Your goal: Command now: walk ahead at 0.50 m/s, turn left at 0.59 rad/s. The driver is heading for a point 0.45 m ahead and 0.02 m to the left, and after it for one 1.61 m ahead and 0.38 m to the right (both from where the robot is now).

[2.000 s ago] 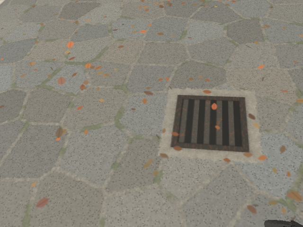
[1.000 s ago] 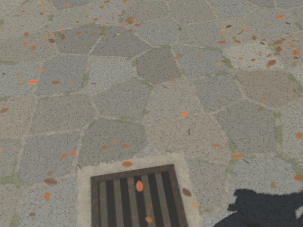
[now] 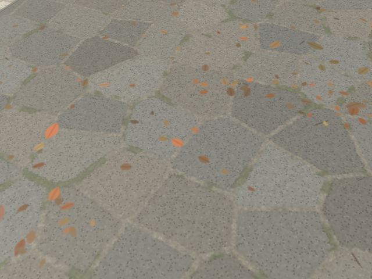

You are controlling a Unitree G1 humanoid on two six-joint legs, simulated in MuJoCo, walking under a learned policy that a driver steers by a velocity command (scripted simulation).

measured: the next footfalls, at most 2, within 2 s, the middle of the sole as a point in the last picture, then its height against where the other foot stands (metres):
left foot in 0.34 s outside the picture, level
right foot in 0.88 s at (194, 230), level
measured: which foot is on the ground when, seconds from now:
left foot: up 0.00-0.32, down 0.34-0.90, up 0.92-1.00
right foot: down 0.00-0.34, up 0.36-0.86, down 0.88-1.00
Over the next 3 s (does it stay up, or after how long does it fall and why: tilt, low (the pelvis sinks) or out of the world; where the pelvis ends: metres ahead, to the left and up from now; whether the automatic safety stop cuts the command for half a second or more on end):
stays up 1.44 -0.35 0.00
